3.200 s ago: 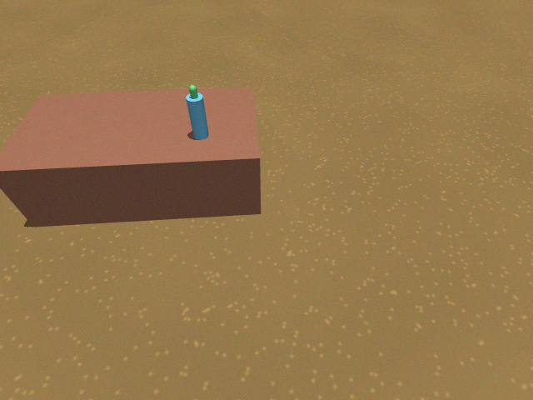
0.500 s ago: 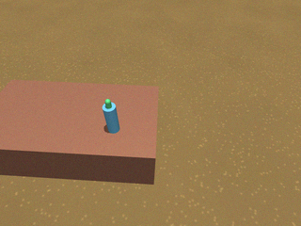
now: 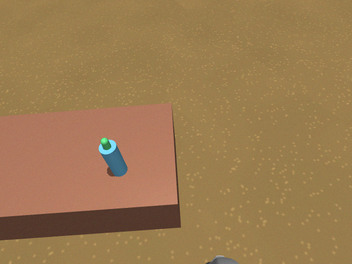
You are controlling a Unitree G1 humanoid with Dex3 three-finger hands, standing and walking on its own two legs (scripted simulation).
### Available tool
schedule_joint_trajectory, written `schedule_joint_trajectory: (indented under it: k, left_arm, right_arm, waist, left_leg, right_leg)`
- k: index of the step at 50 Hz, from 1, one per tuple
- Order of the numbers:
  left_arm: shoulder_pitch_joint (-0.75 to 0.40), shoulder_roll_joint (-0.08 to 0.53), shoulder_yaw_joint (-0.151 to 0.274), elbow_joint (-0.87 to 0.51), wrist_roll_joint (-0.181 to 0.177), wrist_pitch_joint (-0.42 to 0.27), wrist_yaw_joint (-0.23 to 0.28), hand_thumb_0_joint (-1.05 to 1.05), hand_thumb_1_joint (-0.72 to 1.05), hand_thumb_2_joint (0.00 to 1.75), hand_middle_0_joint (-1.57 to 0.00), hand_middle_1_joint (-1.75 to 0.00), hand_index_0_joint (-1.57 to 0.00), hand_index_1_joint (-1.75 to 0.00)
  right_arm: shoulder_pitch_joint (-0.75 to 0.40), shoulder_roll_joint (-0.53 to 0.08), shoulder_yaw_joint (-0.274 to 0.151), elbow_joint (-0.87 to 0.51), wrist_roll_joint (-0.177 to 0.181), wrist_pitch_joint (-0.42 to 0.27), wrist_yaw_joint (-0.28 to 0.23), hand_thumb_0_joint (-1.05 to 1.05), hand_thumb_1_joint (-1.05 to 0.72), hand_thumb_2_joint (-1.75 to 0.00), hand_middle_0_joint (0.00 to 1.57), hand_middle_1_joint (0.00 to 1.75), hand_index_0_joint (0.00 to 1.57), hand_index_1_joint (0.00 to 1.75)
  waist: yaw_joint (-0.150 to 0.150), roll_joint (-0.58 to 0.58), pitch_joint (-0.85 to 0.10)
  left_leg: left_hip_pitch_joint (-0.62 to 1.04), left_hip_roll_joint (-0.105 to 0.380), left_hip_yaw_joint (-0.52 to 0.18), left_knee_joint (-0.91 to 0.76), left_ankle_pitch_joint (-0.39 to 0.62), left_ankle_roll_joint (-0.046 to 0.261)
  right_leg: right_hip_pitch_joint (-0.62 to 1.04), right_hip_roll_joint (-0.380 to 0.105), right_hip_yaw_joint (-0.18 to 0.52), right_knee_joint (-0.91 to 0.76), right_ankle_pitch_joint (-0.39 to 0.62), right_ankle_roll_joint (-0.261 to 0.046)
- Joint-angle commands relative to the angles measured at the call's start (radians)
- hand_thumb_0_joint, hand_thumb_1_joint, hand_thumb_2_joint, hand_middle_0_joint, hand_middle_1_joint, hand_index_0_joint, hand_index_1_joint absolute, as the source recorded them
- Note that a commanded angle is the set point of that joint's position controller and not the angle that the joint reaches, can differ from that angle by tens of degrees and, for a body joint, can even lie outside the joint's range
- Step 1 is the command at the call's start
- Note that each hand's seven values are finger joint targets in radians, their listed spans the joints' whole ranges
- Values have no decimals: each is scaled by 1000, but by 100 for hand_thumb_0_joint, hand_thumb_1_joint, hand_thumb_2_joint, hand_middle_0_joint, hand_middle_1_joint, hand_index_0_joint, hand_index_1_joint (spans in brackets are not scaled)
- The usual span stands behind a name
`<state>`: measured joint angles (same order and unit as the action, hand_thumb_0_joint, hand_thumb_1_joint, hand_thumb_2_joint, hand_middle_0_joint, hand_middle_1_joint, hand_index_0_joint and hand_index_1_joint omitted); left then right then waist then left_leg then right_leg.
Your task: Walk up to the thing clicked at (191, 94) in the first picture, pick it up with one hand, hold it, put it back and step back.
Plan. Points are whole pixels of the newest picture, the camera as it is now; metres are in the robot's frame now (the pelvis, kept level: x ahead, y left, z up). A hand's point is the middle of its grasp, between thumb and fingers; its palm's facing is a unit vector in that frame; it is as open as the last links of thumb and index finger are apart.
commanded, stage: walk up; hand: left
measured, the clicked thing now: (112, 156) +0.56 +0.28 -0.28
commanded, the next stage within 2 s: stand in 1.80 s
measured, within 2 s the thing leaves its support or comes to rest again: neither
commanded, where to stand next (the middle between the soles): +0.08 +0.02 m, yaw +1 degrees
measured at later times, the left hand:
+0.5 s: hand out of the picture +0.09 +0.28 -0.15, palm faces +0.02 -0.95 -0.30, open 7.4 cm
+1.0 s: hand out of the picture +0.10 +0.27 -0.13, palm faces +0.04 -0.94 -0.33, open 7.4 cm
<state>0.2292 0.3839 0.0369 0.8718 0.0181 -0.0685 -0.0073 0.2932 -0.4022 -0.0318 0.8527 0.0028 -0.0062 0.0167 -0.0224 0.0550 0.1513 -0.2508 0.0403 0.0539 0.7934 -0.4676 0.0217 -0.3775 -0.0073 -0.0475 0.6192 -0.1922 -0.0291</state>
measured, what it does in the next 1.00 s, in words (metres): steps on the spot: left foot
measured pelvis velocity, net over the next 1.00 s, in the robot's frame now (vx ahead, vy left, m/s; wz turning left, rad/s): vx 0.04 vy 0.01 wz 0.03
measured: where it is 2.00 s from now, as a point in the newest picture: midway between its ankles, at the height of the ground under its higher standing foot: outside the picture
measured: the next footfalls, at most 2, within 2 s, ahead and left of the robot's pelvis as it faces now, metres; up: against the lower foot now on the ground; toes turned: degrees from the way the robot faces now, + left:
left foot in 0.24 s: +0.07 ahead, +0.16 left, +0.00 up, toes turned +1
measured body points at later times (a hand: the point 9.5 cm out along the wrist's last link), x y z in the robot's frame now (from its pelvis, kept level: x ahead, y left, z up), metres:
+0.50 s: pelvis +0.01 +0.03 +0.01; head +0.01 +0.04 +0.46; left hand +0.09 +0.33 -0.12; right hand +0.08 -0.28 -0.10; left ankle +0.03 +0.16 -0.72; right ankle +0.09 -0.11 -0.72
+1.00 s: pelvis +0.04 +0.01 +0.03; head +0.05 +0.01 +0.48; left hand +0.10 +0.32 -0.10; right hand +0.15 -0.28 -0.11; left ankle +0.03 +0.16 -0.72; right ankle +0.09 -0.11 -0.72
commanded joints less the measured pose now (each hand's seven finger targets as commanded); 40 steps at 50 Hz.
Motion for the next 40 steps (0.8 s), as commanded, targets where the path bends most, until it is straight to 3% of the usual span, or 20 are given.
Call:
schedule_joint_trajectory:
  k: [1,3,4,8,9,11,12,13,14,15,16,17,18,19,22,27,33,37,40]
  left_arm:
    - [39,276,68,-55,-13,-6,29,0,90,90,-20,-30,-20,-30]
    - [-5,246,50,-53,-7,-3,31,0,90,90,-20,-30,-20,-30]
    - [-7,247,48,-46,-3,-1,32,0,90,90,-20,-30,-20,-30]
    - [-57,246,49,-40,3,12,28,0,90,90,-20,-30,-20,-30]
    - [-83,243,51,-38,0,19,26,0,90,90,-20,-30,-20,-30]
    - [-140,232,46,-36,-11,37,19,0,90,90,-20,-30,-20,-30]
    - [-133,202,37,-30,-17,45,15,0,90,90,-20,-30,-20,-30]
    - [-126,173,26,-26,-21,48,12,0,90,90,-20,-30,-20,-30]
    - [-122,154,23,-4,-28,55,9,0,90,90,-20,-30,-20,-30]
    - [-114,189,36,37,-23,58,10,0,90,90,-20,-30,-20,-30]
    - [-105,193,36,59,-14,56,7,0,90,90,-20,-30,-20,-30]
    - [-118,192,36,65,-12,51,2,0,90,90,-20,-30,-20,-30]
    - [-151,197,36,70,-13,49,-3,0,90,90,-20,-30,-20,-30]
    - [-151,190,33,80,-17,47,-5,0,90,90,-20,-30,-20,-30]
    - [-148,176,20,121,-23,45,-6,0,90,90,-20,-30,-20,-30]
    - [-157,185,13,174,-24,48,-10,0,90,90,-20,-30,-20,-30]
    - [-167,179,5,217,-21,39,-7,0,90,90,-20,-30,-20,-30]
    - [-168,178,7,233,-21,34,-3,0,90,90,-20,-30,-20,-30]
    - [-184,178,6,233,-19,35,0,0,90,90,-20,-30,-20,-30]
  right_arm:
    - [38,-190,-50,-38,2,-4,-31,0,-90,-90,20,30,20,30]
    - [47,-183,-46,-1,10,-2,-23,0,-90,-90,20,30,20,30]
    - [47,-174,-43,12,9,1,-23,0,-90,-90,20,30,20,30]
    - [24,-160,-35,56,-3,-4,-25,0,-90,-90,20,30,20,30]
    - [22,-153,-34,70,-2,-9,-26,0,-90,-90,20,30,20,30]
    - [48,-156,-41,107,-9,-21,-30,0,-90,-90,20,30,20,30]
    - [12,-179,-46,108,-20,-25,-31,0,-90,-90,20,30,20,30]
    - [-30,-209,-51,95,-27,-31,-32,0,-90,-90,20,30,20,30]
    - [-118,-239,-47,73,-27,-37,-31,0,-90,-90,20,30,20,30]
    - [-188,-246,-42,81,-13,-35,-25,0,-90,-90,20,30,20,30]
    - [-210,-223,-32,88,-16,-32,-21,0,-90,-90,20,30,20,30]
    - [-199,-191,-21,98,-17,-34,-19,0,-90,-90,20,30,20,30]
    - [-176,-187,-19,109,-20,-37,-19,0,-90,-90,20,30,20,30]
    - [-169,-190,-17,124,-21,-41,-19,0,-90,-90,20,30,20,30]
    - [-212,-195,-11,140,-16,-46,-16,0,-90,-90,20,30,20,30]
    - [-235,-195,-10,164,-11,-38,-20,0,-90,-90,20,30,20,30]
    - [-236,-186,-10,194,0,-38,-23,0,-90,-90,20,30,20,30]
    - [-235,-177,-11,209,6,-33,-23,0,-90,-90,20,30,20,30]
    - [-250,-172,-10,219,3,-26,-22,0,-90,-90,20,30,20,30]
  waist:
    - [46,-193,-189]
    - [25,-200,-187]
    - [26,-218,-189]
    - [30,-250,-219]
    - [25,-261,-221]
    - [-8,-223,-214]
    - [1,-167,-190]
    - [14,-84,-188]
    - [50,-6,-138]
    - [70,18,-113]
    - [78,13,-91]
    - [73,-21,-87]
    - [49,-3,-80]
    - [49,36,-82]
    - [56,82,-121]
    - [51,38,-108]
    - [34,-40,-176]
    - [25,-81,-210]
    - [26,-96,-196]
  left_leg:
    - [-179,9,-105,185,-194,9]
    - [-156,7,-96,134,-101,2]
    - [-143,-1,-91,102,-52,-5]
    - [-58,-14,-50,-48,18,-21]
    - [-33,-19,-37,-106,49,-26]
    - [79,-33,-14,-268,221,-21]
    - [105,-9,-57,-299,269,-11]
    - [88,79,-189,-360,235,20]
    - [-59,172,-339,-447,68,64]
    - [-192,193,-322,-451,-52,98]
    - [-241,169,-286,-449,-99,80]
    - [-223,119,-226,-441,-84,52]
    - [-193,85,-210,-452,-60,28]
    - [-159,86,-214,-460,-25,21]
    - [-107,110,-229,-487,43,23]
    - [-66,102,-207,-517,24,15]
    - [52,93,-169,-485,261,9]
    - [119,88,-146,-460,357,6]
    - [119,82,-141,-473,340,3]
  right_leg:
    - [214,-353,448,-243,166,-243]
    - [180,-271,313,-232,136,-179]
    - [168,-251,294,-229,125,-162]
    - [132,-227,225,-201,173,-153]
    - [123,-221,213,-187,141,-150]
    - [31,-208,183,-136,22,-116]
    - [-35,-190,175,-133,-52,-79]
    - [-53,-150,148,-108,-110,-42]
    - [-12,-80,114,-89,-237,-2]
    - [141,-57,79,-58,-242,-6]
    - [186,-69,96,-82,-219,-10]
    - [181,-95,132,-149,-217,-19]
    - [147,-101,155,-167,-213,-22]
    - [136,-100,147,-170,-186,-24]
    - [188,-83,101,-184,-79,-10]
    - [189,-96,110,-248,-96,3]
    - [222,-123,116,-287,69,9]
    - [232,-142,121,-304,137,10]
    - [220,-147,126,-325,113,15]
